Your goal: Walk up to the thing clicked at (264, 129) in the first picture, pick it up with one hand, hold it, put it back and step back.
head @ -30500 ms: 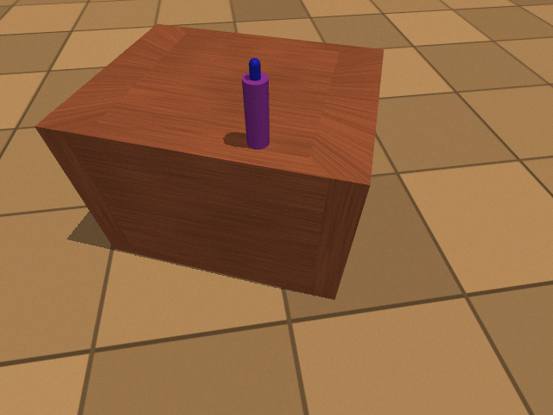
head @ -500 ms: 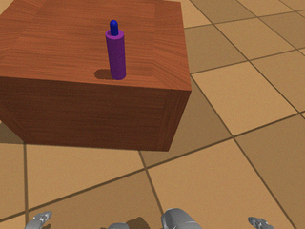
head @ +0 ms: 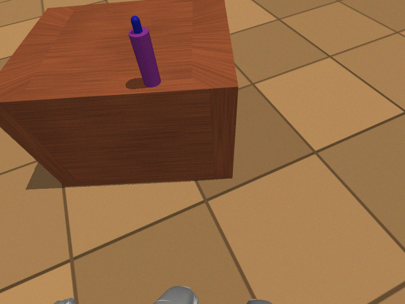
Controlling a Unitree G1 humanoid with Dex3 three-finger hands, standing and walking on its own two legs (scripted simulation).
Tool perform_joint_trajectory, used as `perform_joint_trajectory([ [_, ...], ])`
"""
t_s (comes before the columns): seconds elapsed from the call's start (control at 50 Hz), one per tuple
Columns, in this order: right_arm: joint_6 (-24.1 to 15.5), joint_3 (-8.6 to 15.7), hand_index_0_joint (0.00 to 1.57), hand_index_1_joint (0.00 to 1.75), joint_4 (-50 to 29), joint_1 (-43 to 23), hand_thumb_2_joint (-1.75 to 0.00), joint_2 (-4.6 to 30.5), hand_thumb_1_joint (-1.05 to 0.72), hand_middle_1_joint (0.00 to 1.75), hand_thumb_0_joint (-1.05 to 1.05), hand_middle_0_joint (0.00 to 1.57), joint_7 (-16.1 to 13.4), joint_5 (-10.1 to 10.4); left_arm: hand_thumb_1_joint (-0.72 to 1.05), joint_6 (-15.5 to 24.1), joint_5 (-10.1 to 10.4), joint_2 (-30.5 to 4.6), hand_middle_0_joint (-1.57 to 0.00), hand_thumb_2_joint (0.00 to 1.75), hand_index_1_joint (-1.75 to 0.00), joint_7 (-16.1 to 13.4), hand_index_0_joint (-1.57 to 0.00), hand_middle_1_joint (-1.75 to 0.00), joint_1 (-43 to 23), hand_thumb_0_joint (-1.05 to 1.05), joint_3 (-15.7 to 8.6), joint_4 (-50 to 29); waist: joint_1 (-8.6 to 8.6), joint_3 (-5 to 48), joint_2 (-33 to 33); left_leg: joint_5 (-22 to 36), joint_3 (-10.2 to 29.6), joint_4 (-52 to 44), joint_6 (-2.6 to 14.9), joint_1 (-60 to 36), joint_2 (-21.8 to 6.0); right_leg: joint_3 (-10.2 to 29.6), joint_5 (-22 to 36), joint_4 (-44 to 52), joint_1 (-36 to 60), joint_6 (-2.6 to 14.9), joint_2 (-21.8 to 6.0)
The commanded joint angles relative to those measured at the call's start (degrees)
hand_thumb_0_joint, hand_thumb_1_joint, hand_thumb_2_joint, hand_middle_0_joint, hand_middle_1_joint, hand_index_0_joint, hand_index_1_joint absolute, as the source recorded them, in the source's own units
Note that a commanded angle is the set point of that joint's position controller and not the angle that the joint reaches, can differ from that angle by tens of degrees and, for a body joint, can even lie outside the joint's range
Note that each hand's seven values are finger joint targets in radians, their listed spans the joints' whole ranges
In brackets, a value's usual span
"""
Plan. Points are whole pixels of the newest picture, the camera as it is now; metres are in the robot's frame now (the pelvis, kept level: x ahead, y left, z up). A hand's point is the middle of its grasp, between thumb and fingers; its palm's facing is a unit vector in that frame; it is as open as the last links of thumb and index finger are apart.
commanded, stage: step back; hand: left
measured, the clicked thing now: (144, 52) +0.86 +0.23 +0.00
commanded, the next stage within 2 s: stand in 1.68 s
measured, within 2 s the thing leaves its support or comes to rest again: neither
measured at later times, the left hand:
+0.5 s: hand out of the picture -0.10 +0.26 -0.17, palm faces -0.01 -0.93 -0.37, open 7.4 cm
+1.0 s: hand out of the picture -0.18 +0.28 -0.15, palm faces +0.05 -0.93 -0.36, open 7.4 cm
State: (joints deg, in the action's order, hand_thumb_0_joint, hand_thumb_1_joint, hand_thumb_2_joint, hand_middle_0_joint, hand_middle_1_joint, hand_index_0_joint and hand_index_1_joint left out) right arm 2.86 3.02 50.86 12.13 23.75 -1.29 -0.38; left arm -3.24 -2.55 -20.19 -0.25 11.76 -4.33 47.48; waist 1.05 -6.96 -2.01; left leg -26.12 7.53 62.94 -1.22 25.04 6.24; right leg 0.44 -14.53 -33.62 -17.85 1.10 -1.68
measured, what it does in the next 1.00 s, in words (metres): walks backwards: left foot, then right foot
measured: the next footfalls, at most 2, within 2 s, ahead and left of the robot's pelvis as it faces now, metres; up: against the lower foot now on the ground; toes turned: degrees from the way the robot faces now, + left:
left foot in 0.14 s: -0.06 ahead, +0.12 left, +0.00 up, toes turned +3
right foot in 0.52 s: -0.19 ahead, -0.15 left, +0.00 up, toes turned +1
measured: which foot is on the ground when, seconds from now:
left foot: up 0.00-0.12, down 0.14-0.56, up 0.58-0.78, down 0.80-1.00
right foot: down 0.00-0.16, up 0.18-0.50, down 0.52-0.84, up 0.86-1.00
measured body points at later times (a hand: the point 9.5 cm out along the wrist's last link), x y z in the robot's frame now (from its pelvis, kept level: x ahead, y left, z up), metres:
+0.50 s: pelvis -0.18 -0.01 -0.01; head -0.12 +0.01 +0.43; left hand -0.10 +0.31 -0.14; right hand -0.02 -0.32 -0.10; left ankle -0.09 +0.12 -0.73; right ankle -0.23 -0.15 -0.73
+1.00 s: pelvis -0.24 +0.00 +0.00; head -0.23 +0.01 +0.45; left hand -0.18 +0.32 -0.12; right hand -0.19 -0.31 -0.12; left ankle -0.25 +0.11 -0.73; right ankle -0.23 -0.15 -0.70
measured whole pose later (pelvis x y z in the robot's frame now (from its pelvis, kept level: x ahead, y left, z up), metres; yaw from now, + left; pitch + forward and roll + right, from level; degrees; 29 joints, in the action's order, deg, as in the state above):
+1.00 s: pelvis -0.24 +0.00 +0.00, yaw +3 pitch -2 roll +0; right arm -2.1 2.3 56.8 16.0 19.0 0.8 -2.3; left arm -1.4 -1.2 -23.5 1.3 11.3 -4.0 54.7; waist 0.3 -3.3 2.3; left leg -16.7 1.4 29.0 1.3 10.3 1.3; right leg 1.2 -25.4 -48.4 -20.8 1.2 -2.3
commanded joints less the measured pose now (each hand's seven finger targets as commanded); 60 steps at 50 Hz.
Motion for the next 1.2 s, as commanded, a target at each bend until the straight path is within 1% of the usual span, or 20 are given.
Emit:
perform_joint_trajectory([
  [0.0,-2.2,1.9,0.20,0.30,-5.7,-1.7,-0.90,7.6,-0.90,0.30,0.00,0.20,-1.1,-0.8,0.90,1.5,-0.2,-14.4,-0.20,0.90,-0.30,-1.8,-0.20,-0.30,-1.3,0.00,-4.3,-6.3,2.24,8.3,14.7,-5.6,-2.9,-10.8,-0.89,4.5,-3.3,11.0,22.6,6.7,15.8,11.21,-14.0],
  [0.12,-2.8,3.5,0.20,0.30,-1.9,7.0,-0.90,9.4,-0.90,0.30,0.00,0.20,-0.6,-1.3,0.90,-0.2,1.2,-13.4,-0.20,0.90,-0.30,-1.1,-0.20,-0.30,-5.6,0.00,-2.7,-8.3,-1.41,13.0,7.4,18.3,-4.5,-40.8,3.07,-14.1,-6.9,6.4,14.6,-5.0,6.7,4.55,-9.1],
  [0.16,-2.4,5.0,0.20,0.30,-4.1,1.4,-0.90,19.5,-0.90,0.30,0.00,0.20,-0.3,-2.0,0.90,-0.3,2.1,-12.1,-0.20,0.90,-0.30,-1.2,-0.20,-0.30,-7.9,0.00,-2.8,-9.4,-1.47,9.2,-10.7,30.0,20.5,-43.7,15.55,-11.2,-27.6,0.9,-20.2,-23.4,-8.7,-0.29,4.7],
  [0.18,-2.7,5.2,0.20,0.30,-5.2,-1.2,-0.90,21.1,-0.90,0.30,0.00,0.20,-0.6,-2.0,0.90,-0.5,1.4,-13.8,-0.20,0.90,-0.30,-1.6,-0.20,-0.30,-9.9,0.00,-3.5,-9.0,-3.11,6.8,-10.8,28.5,25.3,-45.5,20.27,-1.6,-32.0,7.8,-23.4,-33.4,-5.4,-0.73,3.5],
  [0.26,-3.0,2.8,0.20,0.30,-6.6,-7.8,-0.90,12.4,-0.90,0.30,0.00,0.20,-1.1,-2.3,0.90,-0.8,2.3,-12.9,-0.20,0.90,-0.30,-0.9,-0.20,-0.30,-2.9,0.00,-3.3,-4.6,2.13,5.5,-3.9,36.6,4.5,-39.2,13.24,-7.6,-20.1,10.6,-14.1,-42.2,-9.6,-0.20,7.6],
  [0.4,-2.0,3.5,0.20,0.30,-5.3,-1.0,-0.90,12.2,-0.90,0.30,0.00,0.20,-0.6,-1.7,0.90,2.0,1.3,-11.0,-0.20,0.90,-0.30,-0.5,-0.20,-0.30,-2.7,0.00,-1.8,-3.9,-3.04,12.9,-9.3,32.5,3.0,-33.6,15.12,-26.8,-20.2,2.4,-15.2,-9.0,-7.1,-2.96,2.2],
  [0.48,-0.6,3.5,0.20,0.30,-5.6,-4.9,-0.90,13.4,-0.90,0.30,0.00,0.20,0.2,-1.2,0.90,3.2,0.6,-11.9,-0.20,0.90,-0.30,-0.4,-0.20,-0.30,4.6,0.00,-2.6,2.7,0.11,14.4,-8.8,22.0,-0.7,-29.2,10.17,-13.1,-16.8,-1.9,-1.7,12.1,10.7,0.40,3.8],
  [0.52,-0.8,1.6,0.20,0.30,-7.9,-6.2,-0.90,7.4,-0.90,0.30,0.00,0.20,0.4,-0.7,0.90,3.6,-0.5,-19.1,-0.20,0.90,-0.30,-0.4,-0.20,-0.30,5.8,0.00,-4.6,2.3,1.07,9.5,12.2,-2.2,-5.6,-17.1,3.28,8.8,-6.4,24.7,-12.2,15.0,12.7,6.01,-11.4],
  [0.54,-0.8,2.8,0.20,0.30,-8.1,-9.9,-0.90,9.4,-0.90,0.30,0.00,0.20,-0.5,-1.1,0.90,3.3,-0.6,-24.3,-0.20,0.90,-0.30,-0.5,-0.20,-0.30,-0.5,0.00,-5.2,0.2,3.58,5.6,15.2,-7.9,0.0,-8.8,0.84,3.1,-4.9,33.1,-19.6,19.5,-5.2,14.98,-22.0],
  [0.56,-0.9,3.9,0.20,0.30,-6.3,-8.4,-0.90,11.9,-0.90,0.30,0.00,0.20,-0.4,-0.9,0.90,3.4,-0.3,-23.2,-0.20,0.90,-0.30,-0.7,-0.20,-0.30,-5.7,0.00,-4.9,-1.0,1.25,0.7,14.0,-5.1,2.6,-3.7,0.70,-2.3,-7.5,33.0,-23.1,20.7,-14.8,15.27,-22.8],
  [0.62,-1.7,2.4,0.20,0.30,-2.7,-4.2,-0.90,8.6,-0.90,0.30,0.00,0.20,0.3,-0.3,0.90,4.1,0.0,-14.9,-0.20,0.90,-0.30,-0.8,-0.20,-0.30,-8.2,0.00,-3.0,-0.7,-1.83,0.9,8.3,2.0,-0.2,-4.4,1.42,-0.7,-2.2,11.2,-5.3,13.4,-5.1,8.50,-9.4],
  [0.72,-3.7,2.1,0.20,0.30,-2.2,-4.5,-0.90,8.6,-0.90,0.30,0.00,0.20,0.9,-1.4,0.90,4.3,-0.8,-17.1,-0.20,0.90,-0.30,0.1,-0.20,-0.30,-1.9,0.00,-4.0,0.5,2.69,3.3,14.7,-3.1,-6.4,-23.5,0.02,0.8,-5.3,13.5,-16.0,12.7,7.0,9.04,-10.3],
  [0.78,-5.4,2.8,0.20,0.30,0.9,1.2,-0.90,8.0,-0.90,0.30,0.00,0.20,0.6,-1.6,0.90,3.2,0.2,-15.2,-0.20,0.90,-0.30,0.6,-0.20,-0.30,-2.4,0.00,-2.6,0.4,-0.30,7.3,11.3,6.5,-7.3,-44.2,1.44,-15.4,-4.0,9.0,-5.2,2.8,4.2,6.36,-8.7],
  [0.82,-6.5,4.4,0.20,0.30,0.9,2.0,-0.90,14.0,-0.90,0.30,0.00,0.20,0.2,-2.8,0.90,3.1,1.4,-6.9,-0.20,0.90,-0.30,0.8,-0.20,-0.30,-0.3,0.00,-0.4,0.0,-0.14,8.9,-9.3,3.6,23.1,-49.3,7.39,-26.6,-21.9,-0.5,-12.8,-16.0,-14.7,0.16,1.6],
  [0.84,-6.3,5.2,0.20,0.30,1.3,2.6,-0.90,19.4,-0.90,0.30,0.00,0.20,0.5,-2.1,0.90,3.1,0.9,-14.0,-0.20,0.90,-0.30,0.0,-0.20,-0.30,-6.4,0.00,-2.5,0.5,-2.75,4.5,-5.7,-6.8,28.9,-50.1,14.68,-15.3,-26.6,3.0,-18.5,-17.9,-13.0,0.47,-1.1],
  [0.92,-6.9,3.3,0.20,0.30,0.2,-1.7,-0.90,11.9,-0.90,0.30,0.00,0.20,0.5,-1.9,0.90,3.9,1.5,-13.5,-0.20,0.90,-0.30,1.1,-0.20,-0.30,-2.4,0.00,-2.4,2.3,0.70,1.0,-4.6,4.7,11.7,-47.3,10.94,-15.7,-18.3,2.6,-10.5,-16.0,-11.5,0.66,-2.4],
  [1.08,-4.8,2.9,0.20,0.30,0.2,-2.0,-0.90,11.1,-0.90,0.30,0.00,0.20,1.1,-1.1,0.90,5.3,1.0,-10.8,-0.20,0.90,-0.30,0.8,-0.20,-0.30,-1.4,0.00,-2.3,5.2,0.69,6.1,-6.9,14.1,1.4,-35.8,8.61,-8.5,-14.4,-5.3,-1.6,8.5,9.0,0.53,3.3],
  [1.12,-4.6,0.9,0.20,0.30,-1.0,-1.4,-0.90,5.2,-0.90,0.30,0.00,0.20,0.7,-0.1,0.90,6.1,0.3,-14.0,-0.20,0.90,-0.30,-0.2,-0.20,-0.30,2.4,0.00,-3.4,6.7,2.57,9.5,4.0,14.4,-1.9,-22.7,4.27,0.1,-9.2,6.6,1.5,12.9,20.8,2.45,-4.3],
  [1.14,-4.7,0.1,0.20,0.30,-2.1,-1.8,-0.90,3.2,-0.90,0.30,0.00,0.20,0.5,0.0,0.90,6.4,-0.1,-18.3,-0.20,0.90,-0.30,-0.5,-0.20,-0.30,2.9,0.00,-4.1,6.1,3.25,9.1,13.3,-0.6,-3.4,-14.4,2.16,8.8,-2.0,23.7,-2.4,18.1,22.1,6.81,-15.3],
  [1.18,-4.3,2.0,0.20,0.30,0.6,0.6,-0.90,9.4,-0.90,0.30,0.00,0.20,-0.3,-0.8,0.90,6.2,0.4,-19.7,-0.20,0.90,-0.30,0.0,-0.20,-0.30,-4.0,0.00,-4.0,4.0,1.12,3.8,9.1,-8.5,-1.8,-8.9,1.66,1.2,-7.3,27.8,-9.6,19.0,5.7,14.48,-22.6],
])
